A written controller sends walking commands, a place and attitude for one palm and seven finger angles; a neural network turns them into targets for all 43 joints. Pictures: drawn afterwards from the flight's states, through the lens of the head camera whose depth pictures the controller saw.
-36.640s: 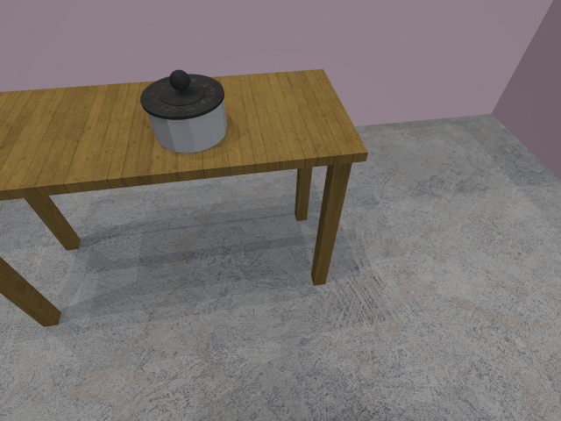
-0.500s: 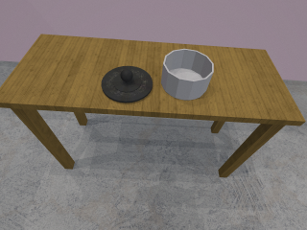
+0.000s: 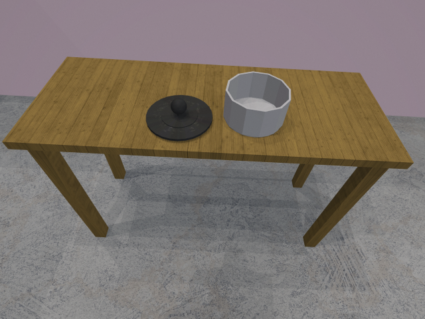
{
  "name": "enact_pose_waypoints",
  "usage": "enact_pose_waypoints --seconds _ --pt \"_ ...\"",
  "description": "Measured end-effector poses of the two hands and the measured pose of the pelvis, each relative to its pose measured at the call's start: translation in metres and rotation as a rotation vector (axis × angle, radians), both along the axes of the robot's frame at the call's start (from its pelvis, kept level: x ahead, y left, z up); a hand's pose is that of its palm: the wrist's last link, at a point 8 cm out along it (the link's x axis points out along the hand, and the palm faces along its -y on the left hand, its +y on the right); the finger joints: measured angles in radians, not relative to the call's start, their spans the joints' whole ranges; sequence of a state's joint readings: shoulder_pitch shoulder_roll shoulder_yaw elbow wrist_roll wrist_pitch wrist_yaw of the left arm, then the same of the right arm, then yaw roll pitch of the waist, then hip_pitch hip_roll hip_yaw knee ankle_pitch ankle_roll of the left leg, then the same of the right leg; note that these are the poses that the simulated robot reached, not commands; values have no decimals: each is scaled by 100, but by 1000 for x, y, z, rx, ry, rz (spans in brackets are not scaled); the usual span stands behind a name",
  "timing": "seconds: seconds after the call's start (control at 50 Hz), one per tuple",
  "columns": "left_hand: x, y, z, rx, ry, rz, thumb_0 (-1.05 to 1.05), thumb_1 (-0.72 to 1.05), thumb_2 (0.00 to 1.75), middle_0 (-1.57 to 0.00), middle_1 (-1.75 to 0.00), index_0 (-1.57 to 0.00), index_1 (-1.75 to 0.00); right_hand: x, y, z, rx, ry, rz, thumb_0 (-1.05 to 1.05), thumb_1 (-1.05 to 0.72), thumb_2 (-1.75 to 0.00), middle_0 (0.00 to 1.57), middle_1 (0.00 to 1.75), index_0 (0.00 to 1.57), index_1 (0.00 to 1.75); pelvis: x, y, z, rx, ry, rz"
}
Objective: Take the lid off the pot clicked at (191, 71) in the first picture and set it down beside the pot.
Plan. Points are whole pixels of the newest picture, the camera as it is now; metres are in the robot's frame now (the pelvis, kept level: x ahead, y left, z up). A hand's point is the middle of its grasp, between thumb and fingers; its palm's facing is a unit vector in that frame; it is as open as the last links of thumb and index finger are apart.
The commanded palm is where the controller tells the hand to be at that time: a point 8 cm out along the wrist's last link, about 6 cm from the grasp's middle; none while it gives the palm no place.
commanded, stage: let the arm hang, fingers relaxed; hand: left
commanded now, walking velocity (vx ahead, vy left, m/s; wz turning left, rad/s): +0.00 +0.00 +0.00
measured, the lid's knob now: (178, 106) +0.66 +0.13 -0.01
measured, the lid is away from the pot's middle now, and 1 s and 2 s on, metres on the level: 0.23 0.23 0.23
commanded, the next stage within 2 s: look to check the result in 0.32 s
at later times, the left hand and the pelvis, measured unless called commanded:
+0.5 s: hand out of the picture -0.03 +0.15 -0.18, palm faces +0.04 -0.99 -0.15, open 7.4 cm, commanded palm none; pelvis -0.01 +0.00 +0.00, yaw +0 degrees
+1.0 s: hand out of the picture -0.02 +0.16 -0.18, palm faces +0.04 -0.98 -0.17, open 7.3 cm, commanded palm none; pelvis -0.01 +0.00 +0.00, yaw +0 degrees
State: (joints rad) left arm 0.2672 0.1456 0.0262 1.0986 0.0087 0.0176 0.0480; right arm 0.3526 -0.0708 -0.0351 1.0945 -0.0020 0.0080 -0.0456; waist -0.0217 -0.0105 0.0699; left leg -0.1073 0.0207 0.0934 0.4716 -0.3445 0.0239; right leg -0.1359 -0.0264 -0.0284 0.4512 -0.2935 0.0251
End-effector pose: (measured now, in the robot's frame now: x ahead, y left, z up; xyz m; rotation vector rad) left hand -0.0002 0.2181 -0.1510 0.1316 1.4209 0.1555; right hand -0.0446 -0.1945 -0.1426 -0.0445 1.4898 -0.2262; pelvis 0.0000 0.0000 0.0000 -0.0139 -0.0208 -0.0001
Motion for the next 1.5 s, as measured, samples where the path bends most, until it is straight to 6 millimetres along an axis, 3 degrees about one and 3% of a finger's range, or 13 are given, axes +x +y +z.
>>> enact_pose_waypoints --seconds 0.16,0.32,0.9,1.5 --pt "-22 -12 -2 -31 46 13 1 92 90 -19 -30 -19 -30 -2 -2 1 -10 -2 4 0 -91 -90 20 30 19 29 -5 0 0 1 -1 -1" --pt "-31 -19 -4 -47 59 19 1 92 90 -19 -30 -19 -30 2 -3 1 -13 -17 12 0 -91 -90 19 30 19 29 -9 0 0 1 -2 2" --pt "-23 -9 -1 -13 32 18 1 93 90 -19 -30 -19 -30 4 -1 -2 -1 -23 14 0 -91 -90 19 30 19 29 -10 0 0 3 -5 4" --pt "-31 -17 1 -22 48 26 1 92 90 -19 -30 -19 -30 1 -3 -3 4 -17 18 0 -91 -90 19 30 19 29 -12 -3 1 4 -6 4"
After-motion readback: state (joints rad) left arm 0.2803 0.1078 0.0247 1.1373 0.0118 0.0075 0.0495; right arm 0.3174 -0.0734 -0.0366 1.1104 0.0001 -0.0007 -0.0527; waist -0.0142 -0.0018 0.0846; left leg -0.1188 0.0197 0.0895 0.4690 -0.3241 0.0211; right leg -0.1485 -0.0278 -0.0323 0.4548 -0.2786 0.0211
